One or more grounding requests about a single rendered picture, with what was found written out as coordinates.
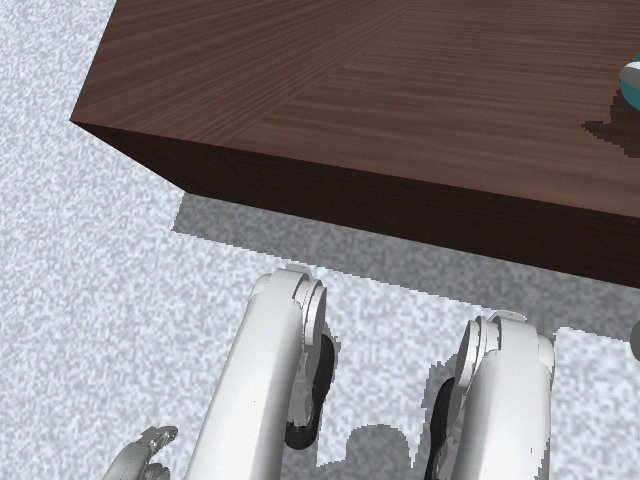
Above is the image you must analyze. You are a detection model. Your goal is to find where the left robot hand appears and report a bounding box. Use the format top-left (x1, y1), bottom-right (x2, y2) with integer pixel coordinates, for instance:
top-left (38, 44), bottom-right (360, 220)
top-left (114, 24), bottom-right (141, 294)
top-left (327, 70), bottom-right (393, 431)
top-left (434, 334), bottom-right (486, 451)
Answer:
top-left (102, 426), bottom-right (178, 480)

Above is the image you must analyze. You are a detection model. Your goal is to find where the can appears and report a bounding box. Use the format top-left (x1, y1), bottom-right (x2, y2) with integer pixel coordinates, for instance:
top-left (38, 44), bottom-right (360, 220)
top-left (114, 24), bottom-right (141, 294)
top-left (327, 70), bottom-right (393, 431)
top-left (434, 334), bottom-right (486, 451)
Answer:
top-left (620, 52), bottom-right (640, 110)

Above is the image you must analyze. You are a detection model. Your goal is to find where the right robot hand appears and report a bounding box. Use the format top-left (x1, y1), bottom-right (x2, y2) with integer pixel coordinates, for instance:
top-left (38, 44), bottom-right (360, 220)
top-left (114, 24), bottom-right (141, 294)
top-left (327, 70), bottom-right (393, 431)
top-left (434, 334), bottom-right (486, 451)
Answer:
top-left (619, 61), bottom-right (640, 90)

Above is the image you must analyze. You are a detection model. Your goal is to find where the right robot foot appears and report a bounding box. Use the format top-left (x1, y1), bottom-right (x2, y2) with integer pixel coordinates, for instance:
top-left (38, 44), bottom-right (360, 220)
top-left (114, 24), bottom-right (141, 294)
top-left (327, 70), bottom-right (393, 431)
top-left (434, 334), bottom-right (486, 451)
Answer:
top-left (424, 377), bottom-right (455, 480)

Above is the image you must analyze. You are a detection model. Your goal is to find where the left robot foot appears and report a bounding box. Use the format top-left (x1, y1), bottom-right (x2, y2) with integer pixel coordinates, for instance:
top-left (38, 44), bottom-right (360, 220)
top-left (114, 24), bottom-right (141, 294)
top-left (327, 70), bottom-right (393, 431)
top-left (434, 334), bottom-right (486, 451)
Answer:
top-left (285, 334), bottom-right (335, 450)

